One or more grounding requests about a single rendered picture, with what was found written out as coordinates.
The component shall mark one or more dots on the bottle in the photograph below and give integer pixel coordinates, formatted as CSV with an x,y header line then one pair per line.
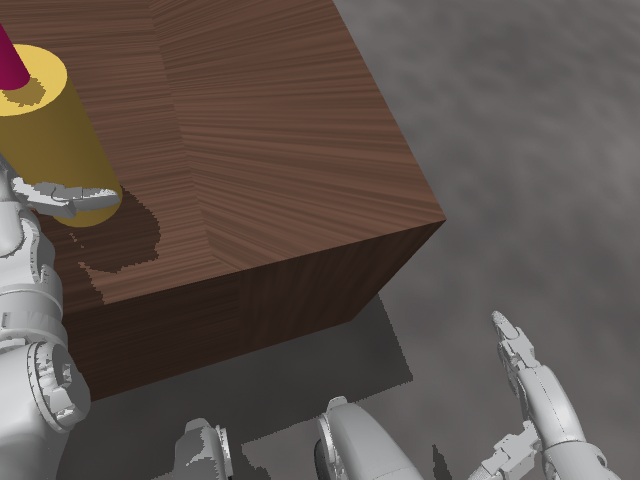
x,y
45,132

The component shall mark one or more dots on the left robot arm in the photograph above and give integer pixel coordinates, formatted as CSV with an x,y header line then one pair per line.
x,y
42,394

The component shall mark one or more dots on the right robot hand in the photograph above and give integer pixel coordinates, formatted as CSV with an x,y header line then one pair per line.
x,y
549,417

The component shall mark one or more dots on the right robot foot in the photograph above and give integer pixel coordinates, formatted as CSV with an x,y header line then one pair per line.
x,y
320,463

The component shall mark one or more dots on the left robot hand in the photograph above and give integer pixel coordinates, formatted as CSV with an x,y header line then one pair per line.
x,y
51,198

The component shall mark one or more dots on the right robot arm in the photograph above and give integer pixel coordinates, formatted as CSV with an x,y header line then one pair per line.
x,y
575,460

